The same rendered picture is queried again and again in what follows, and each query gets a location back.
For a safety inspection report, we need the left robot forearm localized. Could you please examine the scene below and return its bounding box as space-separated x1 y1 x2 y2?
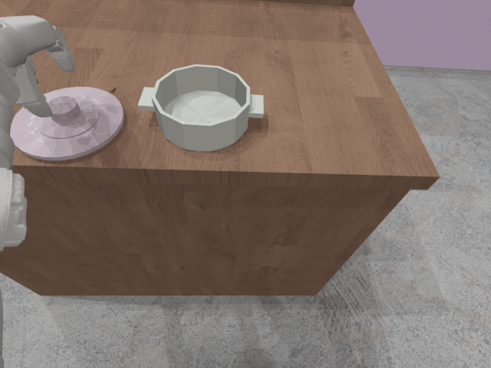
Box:
0 20 28 170

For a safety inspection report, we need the robot left hand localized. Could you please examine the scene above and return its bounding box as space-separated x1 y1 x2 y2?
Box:
0 15 74 117

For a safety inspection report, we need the pot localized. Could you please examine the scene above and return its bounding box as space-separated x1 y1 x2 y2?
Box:
137 64 264 152

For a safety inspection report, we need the knob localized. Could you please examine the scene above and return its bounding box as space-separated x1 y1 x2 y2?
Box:
48 96 81 123

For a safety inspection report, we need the table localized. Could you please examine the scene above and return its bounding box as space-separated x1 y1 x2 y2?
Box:
0 0 440 296

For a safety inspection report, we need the robot left upper arm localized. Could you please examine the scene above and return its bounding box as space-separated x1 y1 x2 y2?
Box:
0 168 27 368

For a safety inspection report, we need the lid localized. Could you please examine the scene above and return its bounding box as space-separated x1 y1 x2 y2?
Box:
10 87 124 161

